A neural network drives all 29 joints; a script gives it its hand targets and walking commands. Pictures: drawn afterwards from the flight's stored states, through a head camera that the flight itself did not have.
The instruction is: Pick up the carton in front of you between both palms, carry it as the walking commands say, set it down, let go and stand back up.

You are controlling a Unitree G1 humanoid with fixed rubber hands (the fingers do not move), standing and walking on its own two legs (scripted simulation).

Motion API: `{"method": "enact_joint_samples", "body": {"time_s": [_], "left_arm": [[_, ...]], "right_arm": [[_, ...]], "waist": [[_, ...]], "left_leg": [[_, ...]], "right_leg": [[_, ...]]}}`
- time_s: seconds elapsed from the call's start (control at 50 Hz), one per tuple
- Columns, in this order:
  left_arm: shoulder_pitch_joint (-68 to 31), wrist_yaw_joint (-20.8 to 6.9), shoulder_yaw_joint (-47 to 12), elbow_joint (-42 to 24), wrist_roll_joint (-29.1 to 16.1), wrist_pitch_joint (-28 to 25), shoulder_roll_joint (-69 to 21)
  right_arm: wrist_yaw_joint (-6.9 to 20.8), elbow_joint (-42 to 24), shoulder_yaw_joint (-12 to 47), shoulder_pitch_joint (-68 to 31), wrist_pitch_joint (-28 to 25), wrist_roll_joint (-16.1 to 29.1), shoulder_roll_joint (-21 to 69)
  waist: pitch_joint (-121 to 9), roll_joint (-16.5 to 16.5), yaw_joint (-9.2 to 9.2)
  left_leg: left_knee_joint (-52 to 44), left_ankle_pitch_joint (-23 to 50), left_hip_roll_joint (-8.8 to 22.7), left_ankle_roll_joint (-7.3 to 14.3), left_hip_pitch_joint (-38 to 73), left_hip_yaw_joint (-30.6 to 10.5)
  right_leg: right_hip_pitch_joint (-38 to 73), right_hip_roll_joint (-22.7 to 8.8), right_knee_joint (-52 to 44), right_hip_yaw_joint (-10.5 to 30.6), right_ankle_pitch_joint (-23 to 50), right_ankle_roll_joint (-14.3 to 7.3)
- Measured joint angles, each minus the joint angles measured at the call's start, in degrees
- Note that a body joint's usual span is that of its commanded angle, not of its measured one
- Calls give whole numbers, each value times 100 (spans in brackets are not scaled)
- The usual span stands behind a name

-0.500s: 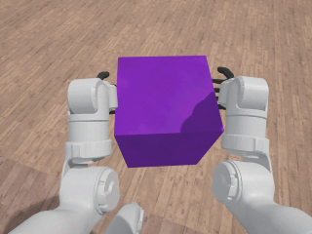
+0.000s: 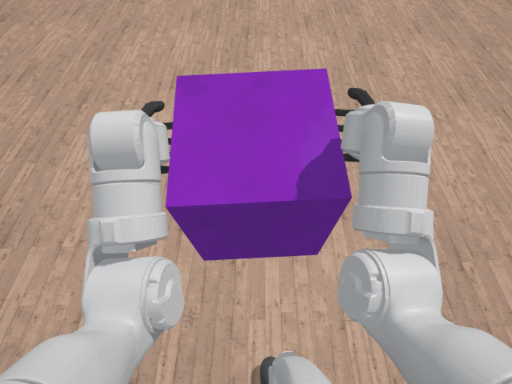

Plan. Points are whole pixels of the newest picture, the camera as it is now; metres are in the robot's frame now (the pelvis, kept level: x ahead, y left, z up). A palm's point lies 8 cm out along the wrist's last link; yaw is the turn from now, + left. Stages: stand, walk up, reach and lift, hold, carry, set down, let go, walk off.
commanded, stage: carry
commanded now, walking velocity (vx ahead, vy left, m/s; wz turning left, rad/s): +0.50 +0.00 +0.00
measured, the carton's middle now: (256, 177) +0.41 -0.04 +0.08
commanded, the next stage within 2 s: none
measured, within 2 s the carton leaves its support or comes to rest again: neither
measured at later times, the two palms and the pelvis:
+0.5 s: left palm (134, 79) +0.66 +0.17 +0.11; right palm (273, 68) +0.69 -0.11 +0.11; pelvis +0.31 +0.01 -0.01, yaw +3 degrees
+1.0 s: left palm (164, 30) +0.91 +0.12 +0.09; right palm (275, 25) +0.92 -0.16 +0.09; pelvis +0.63 -0.02 -0.01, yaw +3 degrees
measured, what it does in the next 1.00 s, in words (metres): walks ahead: right foot, then left foot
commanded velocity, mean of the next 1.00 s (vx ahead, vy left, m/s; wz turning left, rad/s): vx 0.50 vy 0.00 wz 0.00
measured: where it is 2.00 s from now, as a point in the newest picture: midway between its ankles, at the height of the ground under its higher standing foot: (220, 169)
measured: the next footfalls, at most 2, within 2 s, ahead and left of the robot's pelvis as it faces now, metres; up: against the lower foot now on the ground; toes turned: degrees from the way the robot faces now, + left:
right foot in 0.06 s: +0.22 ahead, -0.09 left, +0.00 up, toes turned -4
left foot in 0.50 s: +0.47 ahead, +0.10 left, +0.00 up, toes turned +9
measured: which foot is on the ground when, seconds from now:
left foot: down 0.00-0.08, up 0.10-0.48, down 0.50-0.94, up 0.96-1.00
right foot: up 0.00-0.04, down 0.06-0.52, up 0.54-0.90, down 0.92-1.00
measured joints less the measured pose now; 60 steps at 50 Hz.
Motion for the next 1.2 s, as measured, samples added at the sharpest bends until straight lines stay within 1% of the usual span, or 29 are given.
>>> {"method": "enact_joint_samples", "body": {"time_s": [0.04, 0.06, 0.08, 0.1, 0.14, 0.16, 0.18, 0.22, 0.32, 0.4, 0.48, 0.5, 0.52, 0.54, 0.58, 0.6, 0.62, 0.7, 0.76, 0.86, 0.9, 0.92, 0.94, 0.96, 0.98, 1.02, 1.04, 1.1, 1.2], "left_arm": [[-43, -11, 5, 146, 57, -19, 2], [-74, -14, -18, 279, 85, -42, -5], [-69, -17, -54, 379, 111, -117, -33], [-62, -10, -103, 501, 141, -209, -77], [66, 37, -192, 684, 183, -304, -173], [192, 96, -215, 706, 149, -301, -215], [325, 175, -225, 693, 80, -279, -249], [557, 368, -214, 606, -99, -238, -303], [774, 768, -135, 266, -372, -319, -436], [831, 778, -140, 29, -330, -529, -545], [1137, 596, -246, -235, -168, -661, -644], [1258, 511, -280, -314, -120, -675, -631], [1373, 419, -311, -371, -89, -737, -592], [1511, 311, -323, -431, -53, -799, -561], [1859, 152, -356, -570, 0, -869, -568], [2055, 125, -387, -668, 8, -872, -609], [2253, 122, -432, -792, 7, -865, -666], [2995, 89, -700, -1494, 31, -898, -919], [3472, 160, -1014, -2106, 35, -950, -1026], [3823, 216, -1268, -2463, -61, -837, -873], [3826, 235, -1236, -2367, -78, -762, -871], [3793, 238, -1217, -2253, -78, -751, -881], [3766, 231, -1235, -2060, -73, -818, -891], [3727, 229, -1257, -1837, -60, -890, -904], [3694, 238, -1269, -1640, -51, -925, -914], [3725, 261, -1275, -1391, -70, -920, -904], [3781, 264, -1266, -1340, -96, -900, -885], [3914, 316, -1243, -1344, -209, -853, -845], [3900, 470, -1234, -1685, -369, -851, -848]], "right_arm": [[139, 249, 21, -65, -68, -89, -59], [223, 368, 35, -69, -85, -130, -112], [313, 487, 65, -69, -144, -161, -181], [408, 580, 62, -30, -212, -197, -240], [595, 742, 48, 146, -303, -300, -286], [649, 792, 51, 258, -313, -349, -269], [682, 810, 60, 372, -303, -391, -238], [715, 754, 90, 590, -277, -439, -168], [861, 270, 171, 1013, -365, -500, -53], [932, -233, 209, 1299, -514, -522, 19], [963, -581, 245, 1626, -613, -595, 157], [940, -613, 271, 1709, -655, -611, 226], [918, -652, 310, 1809, -758, -643, 318], [885, -678, 357, 1908, -848, -687, 415], [776, -827, 417, 2208, -912, -728, 610], [729, -964, 432, 2415, -902, -722, 698], [693, -1139, 445, 2640, -880, -706, 774], [622, -2050, 570, 3490, -839, -590, 985], [705, -2484, 826, 3779, -811, -423, 832], [769, -2570, 1118, 3950, -779, -415, 763], [785, -2461, 1148, 3983, -732, -449, 750], [791, -2398, 1125, 3993, -717, -468, 742], [792, -2311, 1082, 4018, -741, -472, 714], [790, -2216, 1031, 4059, -769, -461, 680], [793, -2118, 994, 4101, -780, -453, 651], [755, -1923, 960, 4159, -759, -425, 637], [709, -1848, 958, 4182, -739, -407, 660], [618, -1761, 1040, 4229, -690, -347, 665], [659, -2016, 1085, 4196, -740, -337, 671]], "waist": [[-147, -26, 89], [-236, -64, 150], [-264, 39, 261], [-254, 83, 377], [-238, 24, 589], [-229, -8, 676], [-207, -35, 753], [-111, -66, 884], [191, -35, 1093], [265, 34, 1072], [102, 38, 938], [36, 2, 902], [24, -139, 849], [27, -192, 796], [18, -137, 730], [8, -92, 709], [1, -50, 689], [37, 12, 633], [44, -46, 619], [-326, -89, 619], [-540, -45, 621], [-645, 2, 615], [-738, 136, 644], [-801, 197, 684], [-834, 173, 701], [-842, 90, 719], [-832, 66, 724], [-731, 41, 770], [-548, 31, 830]], "left_leg": [[280, -356, 21, -71, 190, 1], [654, -537, 18, -109, 183, 3], [1256, -551, 115, -138, 13, -72], [2054, -620, 105, -179, -263, -245], [3418, -644, -17, -193, -884, -445], [3750, -527, -37, -209, -1165, -458], [3862, -391, -26, -233, -1419, -440], [3649, -194, 37, -281, -1848, -392], [2397, 240, 181, -338, -2572, -311], [1242, 1064, 205, -283, -2637, -167], [-328, 2045, 60, -152, -1892, 252], [-544, 2203, 24, -22, -1647, 357], [-401, 2079, -48, 121, -1607, 456], [-245, 1856, -64, 200, -1573, 506], [-238, 1525, -5, 226, -1366, 516], [-353, 1461, 38, 166, -1207, 503], [-497, 1445, 81, 89, -1039, 485], [-950, 1264, 205, 65, -389, 420], [-1084, 1016, 227, -16, 62, 411], [-1111, 407, 223, -237, 816, 430], [-792, -28, 275, -355, 1027, 380], [-412, -327, 344, -411, 1029, 346], [217, -478, 508, -428, 849, 310], [1040, -496, 554, -421, 520, 151], [1890, -562, 487, -388, 112, -21], [3065, -549, 359, -287, -671, -143], [3279, -415, 351, -255, -1000, -129], [2906, 85, 452, -268, -1725, -56], [1432, 1054, 647, -390, -2336, 36]], "right_leg": [[458, 37, -840, -200, 583, -108], [732, 21, -1113, -290, 765, -206], [745, 82, -921, -375, 691, -314], [739, 107, -658, -415, 446, -351], [894, 86, -495, -407, 30, -343], [1034, 67, -570, -396, -68, -309], [1188, 43, -696, -387, -71, -233], [1505, 7, -958, -383, -146, -253], [2124, -44, -1357, -367, -396, -235], [2546, -40, -1415, -377, -782, -121], [2962, -88, -1105, -398, -1412, 53], [2939, -139, -733, -395, -1619, 104], [2735, -281, -116, -324, -1553, 154], [2427, -293, 664, -156, -1599, 224], [1772, -174, 1957, 48, -1765, 280], [1512, -149, 2207, 44, -1696, 293], [1304, -152, 2188, 6, -1588, 314], [780, -238, 1083, -84, -1217, 417], [569, -328, 243, -141, -632, 432], [708, -354, -932, -430, 377, 346], [1037, -302, -1355, -646, 502, 255], [1191, -270, -1406, -731, 692, 119], [1182, -209, -1145, -826, 723, -28], [1177, -183, -891, -887, 481, -132], [1237, -196, -783, -900, 205, -204], [1469, -235, -872, -909, -62, -200], [1615, -240, -1006, -907, -61, -148], [2079, -206, -1446, -889, -95, -128], [2761, -143, -1973, -848, -254, -56]]}}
